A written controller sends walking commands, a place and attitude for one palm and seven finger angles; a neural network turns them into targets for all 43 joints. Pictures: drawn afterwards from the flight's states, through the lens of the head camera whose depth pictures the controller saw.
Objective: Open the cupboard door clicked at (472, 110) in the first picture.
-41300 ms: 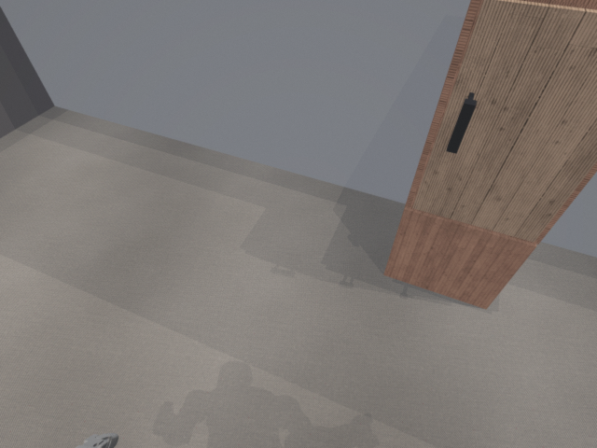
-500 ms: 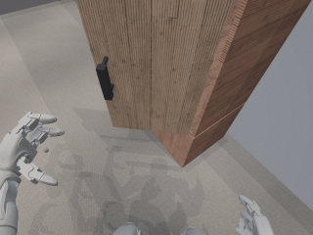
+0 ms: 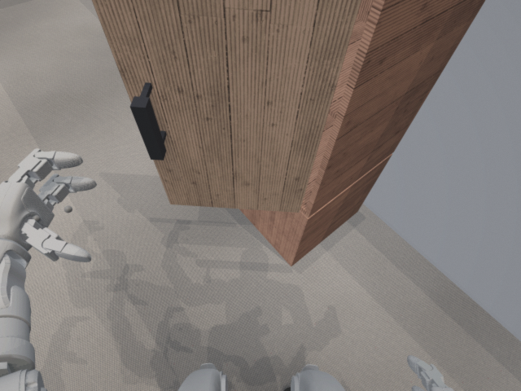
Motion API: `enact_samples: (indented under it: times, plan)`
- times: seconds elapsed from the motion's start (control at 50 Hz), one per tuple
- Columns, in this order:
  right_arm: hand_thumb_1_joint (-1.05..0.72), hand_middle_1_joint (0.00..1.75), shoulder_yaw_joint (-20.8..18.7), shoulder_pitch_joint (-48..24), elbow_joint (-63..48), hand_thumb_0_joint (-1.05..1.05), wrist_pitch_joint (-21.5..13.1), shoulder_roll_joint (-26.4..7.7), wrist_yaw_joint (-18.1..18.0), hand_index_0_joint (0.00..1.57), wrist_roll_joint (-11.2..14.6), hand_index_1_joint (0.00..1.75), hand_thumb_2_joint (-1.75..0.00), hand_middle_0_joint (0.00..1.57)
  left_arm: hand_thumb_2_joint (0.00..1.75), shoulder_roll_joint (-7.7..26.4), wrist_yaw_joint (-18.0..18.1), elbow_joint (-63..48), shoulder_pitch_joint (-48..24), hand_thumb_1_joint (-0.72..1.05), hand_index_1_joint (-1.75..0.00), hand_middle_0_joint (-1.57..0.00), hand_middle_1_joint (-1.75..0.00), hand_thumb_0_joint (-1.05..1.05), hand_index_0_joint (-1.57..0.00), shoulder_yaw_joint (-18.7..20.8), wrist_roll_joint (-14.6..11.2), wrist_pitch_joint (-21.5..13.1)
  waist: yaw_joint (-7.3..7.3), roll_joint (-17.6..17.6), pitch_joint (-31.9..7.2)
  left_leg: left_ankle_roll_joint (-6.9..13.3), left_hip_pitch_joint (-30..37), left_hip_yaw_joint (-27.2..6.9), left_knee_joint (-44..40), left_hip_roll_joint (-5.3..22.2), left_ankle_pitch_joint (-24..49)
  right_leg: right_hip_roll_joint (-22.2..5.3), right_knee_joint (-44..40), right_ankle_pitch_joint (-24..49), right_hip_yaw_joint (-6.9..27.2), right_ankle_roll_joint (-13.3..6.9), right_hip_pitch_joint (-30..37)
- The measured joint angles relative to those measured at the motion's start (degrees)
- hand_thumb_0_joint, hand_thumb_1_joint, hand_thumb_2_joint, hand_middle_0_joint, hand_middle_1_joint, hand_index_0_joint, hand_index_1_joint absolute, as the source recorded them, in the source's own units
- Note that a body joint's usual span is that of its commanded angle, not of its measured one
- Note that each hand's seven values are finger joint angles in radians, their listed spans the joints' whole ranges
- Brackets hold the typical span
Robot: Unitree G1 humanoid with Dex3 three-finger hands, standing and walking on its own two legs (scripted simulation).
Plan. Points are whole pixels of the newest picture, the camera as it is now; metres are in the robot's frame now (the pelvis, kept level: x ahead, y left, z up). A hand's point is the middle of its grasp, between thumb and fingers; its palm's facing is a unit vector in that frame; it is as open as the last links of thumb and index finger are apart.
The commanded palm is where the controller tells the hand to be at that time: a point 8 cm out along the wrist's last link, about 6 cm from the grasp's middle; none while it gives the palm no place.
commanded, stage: move the hooked fingers beside the handle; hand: left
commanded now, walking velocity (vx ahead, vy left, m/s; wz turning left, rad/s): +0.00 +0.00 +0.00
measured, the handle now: (152, 122) +0.55 +0.21 +0.05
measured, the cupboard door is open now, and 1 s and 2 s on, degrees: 47 47 47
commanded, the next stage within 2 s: slide the fingers in behind the handle in 1.84 s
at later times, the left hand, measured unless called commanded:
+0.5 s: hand (87, 171) +0.42 +0.28 +0.07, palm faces -0.03 -1.00 -0.02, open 14.0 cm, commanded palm +0.41 +0.32 +0.06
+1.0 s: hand (99, 137) +0.49 +0.28 +0.07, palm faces -0.04 -1.00 -0.01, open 14.0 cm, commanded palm +0.48 +0.32 +0.05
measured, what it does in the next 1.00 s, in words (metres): stands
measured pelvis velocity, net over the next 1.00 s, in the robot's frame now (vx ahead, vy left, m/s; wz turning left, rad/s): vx -0.01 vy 0.02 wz -0.04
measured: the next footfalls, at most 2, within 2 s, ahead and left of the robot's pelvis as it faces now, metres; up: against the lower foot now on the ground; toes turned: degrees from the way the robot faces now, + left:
none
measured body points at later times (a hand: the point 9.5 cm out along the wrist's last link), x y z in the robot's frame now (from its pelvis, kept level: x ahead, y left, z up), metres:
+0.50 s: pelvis +0.00 +0.01 -0.01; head +0.10 +0.03 +0.43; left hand +0.42 +0.33 +0.07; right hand +0.07 -0.26 -0.11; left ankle +0.01 +0.09 -0.68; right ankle +0.02 -0.11 -0.68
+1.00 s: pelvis -0.01 +0.02 -0.02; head +0.14 +0.05 +0.40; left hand +0.49 +0.33 +0.07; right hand +0.00 -0.26 -0.12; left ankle +0.01 +0.09 -0.68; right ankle +0.02 -0.11 -0.68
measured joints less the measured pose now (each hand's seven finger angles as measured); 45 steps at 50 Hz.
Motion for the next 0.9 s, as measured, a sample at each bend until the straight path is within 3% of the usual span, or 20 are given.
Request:
enact_samples:
  times: [0.18, 0.4, 0.64, 0.9]
  plan:
    - [-0.91, 0.30, -0.3, 0.4, 0.9, 0.01, 1.8, 0.0, 0.0, 0.21, -0.2, 0.30, -0.90, 0.20, 0.30, 1.6, -1.0, 5.4, -6.8, -0.50, -1.20, -0.30, -1.19, -0.02, -0.30, 0.0, 1.5, -1.7, -0.71, -0.3, 0.0, 0.2, -2.5, -0.2, 1.5, 0.1, -0.3, 0.1, 0.9, 0.0, -0.1, 0.1, -2.2]
    - [-0.91, 0.30, 0.1, 0.5, -0.2, 0.01, 4.6, 0.6, 0.9, 0.21, -0.5, 0.30, -0.90, 0.20, 0.30, 2.2, 1.9, 11.0, -13.0, -0.50, -1.20, -0.30, -1.19, -0.02, -0.30, -0.3, 4.1, -2.1, -1.83, -0.3, -0.5, 0.7, -4.0, 0.5, 1.8, 0.1, -0.4, 0.0, 1.2, 0.3, 0.6, 0.6, -4.0]
    - [-0.91, 0.30, 0.5, 1.2, 1.2, 0.01, 7.5, 0.4, 0.9, 0.21, -0.9, 0.30, -0.90, 0.20, 0.30, 5.9, 2.0, 19.0, -21.6, -0.50, -1.20, -0.30, -1.19, -0.02, -0.30, 0.0, 6.3, -3.5, -3.13, -0.4, -0.2, 1.0, -7.4, 0.1, 4.0, 0.4, -1.0, 0.2, 2.6, 0.1, 0.3, 0.8, -6.9]
    - [-0.91, 0.30, 1.0, 2.6, 1.1, 0.01, 9.8, 0.0, 1.1, 0.21, -1.5, 0.30, -0.90, 0.20, 0.30, 10.6, 3.4, 24.4, -29.2, -0.50, -1.20, -0.30, -1.19, -0.02, -0.30, 2.1, 9.5, -2.7, -6.03, -0.4, 0.1, 1.2, -11.6, 0.1, 6.1, 1.0, -1.6, 0.7, 3.8, 0.2, 0.4, 0.9, -10.9]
